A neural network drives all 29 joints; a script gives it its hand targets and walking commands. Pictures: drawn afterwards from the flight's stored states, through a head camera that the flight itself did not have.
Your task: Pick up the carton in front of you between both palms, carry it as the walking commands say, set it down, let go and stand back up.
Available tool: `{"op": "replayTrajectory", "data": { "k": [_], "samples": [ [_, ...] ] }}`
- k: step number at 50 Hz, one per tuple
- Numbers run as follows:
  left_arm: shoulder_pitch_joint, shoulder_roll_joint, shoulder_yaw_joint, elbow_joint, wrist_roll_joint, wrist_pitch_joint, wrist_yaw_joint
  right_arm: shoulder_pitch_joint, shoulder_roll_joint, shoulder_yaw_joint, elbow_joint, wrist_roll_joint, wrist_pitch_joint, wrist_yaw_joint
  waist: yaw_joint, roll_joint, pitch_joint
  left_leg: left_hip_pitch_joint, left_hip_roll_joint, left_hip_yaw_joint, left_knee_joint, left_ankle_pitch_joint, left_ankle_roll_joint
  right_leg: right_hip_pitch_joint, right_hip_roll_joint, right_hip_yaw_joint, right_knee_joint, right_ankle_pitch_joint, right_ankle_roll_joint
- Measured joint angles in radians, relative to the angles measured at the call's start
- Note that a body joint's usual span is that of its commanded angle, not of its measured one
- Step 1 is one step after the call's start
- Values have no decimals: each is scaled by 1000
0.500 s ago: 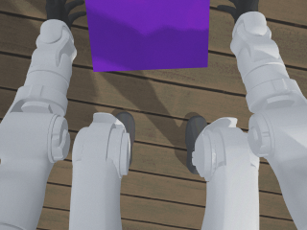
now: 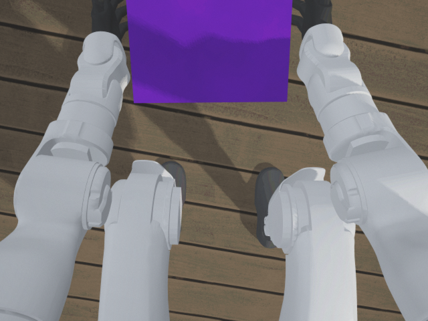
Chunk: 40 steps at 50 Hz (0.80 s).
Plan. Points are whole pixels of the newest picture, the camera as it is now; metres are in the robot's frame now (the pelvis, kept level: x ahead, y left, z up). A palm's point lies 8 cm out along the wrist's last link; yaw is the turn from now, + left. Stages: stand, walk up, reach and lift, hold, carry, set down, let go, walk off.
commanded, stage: reach and lift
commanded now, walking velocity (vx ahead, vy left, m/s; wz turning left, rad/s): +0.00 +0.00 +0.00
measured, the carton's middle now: (210, 44) +0.51 +0.04 -0.25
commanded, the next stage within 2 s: none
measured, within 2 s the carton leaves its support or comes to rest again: leaves its support in 0.26 s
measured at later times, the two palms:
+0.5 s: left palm (84, 17) +0.50 +0.19 -0.09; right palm (345, 11) +0.52 -0.11 -0.09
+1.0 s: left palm out of the picture +0.46 +0.18 +0.08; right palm out of the picture +0.48 -0.12 +0.09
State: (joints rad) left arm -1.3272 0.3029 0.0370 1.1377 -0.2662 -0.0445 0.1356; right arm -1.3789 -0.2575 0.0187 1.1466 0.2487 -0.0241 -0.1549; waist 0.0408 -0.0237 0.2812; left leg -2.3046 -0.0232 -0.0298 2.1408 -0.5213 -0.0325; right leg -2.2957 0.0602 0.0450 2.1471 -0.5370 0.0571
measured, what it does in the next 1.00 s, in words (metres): rises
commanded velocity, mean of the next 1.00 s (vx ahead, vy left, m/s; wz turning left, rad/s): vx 0.00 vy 0.00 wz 0.00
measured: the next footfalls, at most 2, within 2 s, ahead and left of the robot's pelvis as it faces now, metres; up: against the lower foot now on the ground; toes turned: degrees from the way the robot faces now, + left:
none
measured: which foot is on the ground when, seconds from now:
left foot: down 0.00-1.00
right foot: down 0.00-1.00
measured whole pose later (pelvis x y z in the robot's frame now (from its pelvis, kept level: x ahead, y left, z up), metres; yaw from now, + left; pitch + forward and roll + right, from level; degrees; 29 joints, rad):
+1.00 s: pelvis +0.02 -0.01 +0.14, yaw +1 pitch +41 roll +0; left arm -0.88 0.01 0.40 0.67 0.15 0.32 0.04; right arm -0.89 0.04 -0.41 0.68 -0.15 0.30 -0.09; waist 0.03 -0.03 -0.20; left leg -1.90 -0.10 -0.09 1.69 -0.49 -0.07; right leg -1.89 0.13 0.09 1.70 -0.52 0.06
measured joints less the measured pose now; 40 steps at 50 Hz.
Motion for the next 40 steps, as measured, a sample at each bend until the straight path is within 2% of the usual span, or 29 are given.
{"op": "replayTrajectory", "data": {
  "k": [2,6,11,15,20,25,33,36,39,40],
  "samples": [
    [-12,-5,1,13,1,-4,15,-12,10,-17,13,-10,-6,-28,1,3,5,2,-1,0,-5,3,0,3,1,1,-5,2,1],
    [-42,-4,8,55,6,-2,12,-39,24,-61,49,-35,-9,-46,3,3,6,3,-2,-1,-6,7,-2,1,9,4,-6,8,2],
    [-60,-10,44,60,45,55,6,-43,36,-124,46,-93,42,-31,1,-3,5,7,-6,-2,17,-3,-6,4,15,6,20,-2,3],
    [-16,-22,40,-7,39,97,16,19,40,-122,-32,-75,78,-36,-1,-8,-17,7,-12,-5,37,-14,-11,3,25,9,40,-13,8],
    [93,-51,65,-162,58,159,31,127,58,-129,-177,-67,133,-42,-3,-14,-75,26,-33,-17,39,-23,-28,22,45,18,43,-24,20],
    [215,-109,159,-293,143,237,12,243,131,-222,-301,-149,204,-32,-5,-15,-197,71,-51,-27,-9,-27,-38,70,55,25,-2,-31,24],
    [273,-209,348,-297,358,322,-55,308,233,-430,-312,-362,283,32,-7,-11,-374,169,-71,-43,-181,4,-38,172,67,30,-174,-6,14],
    [288,-229,382,-311,409,335,-72,323,252,-465,-326,-406,295,48,-8,-10,-409,203,-75,-49,-247,20,-37,207,72,35,-240,9,12],
    [308,-246,399,-336,435,341,-83,342,265,-478,-348,-428,302,58,-9,-11,-434,236,-77,-52,-303,31,-36,240,75,40,-295,20,12],
    [316,-251,399,-346,436,344,-100,350,267,-480,-356,-432,303,63,-9,-11,-441,247,-78,-53,-319,33,-37,251,75,41,-311,23,12]
  ]
}}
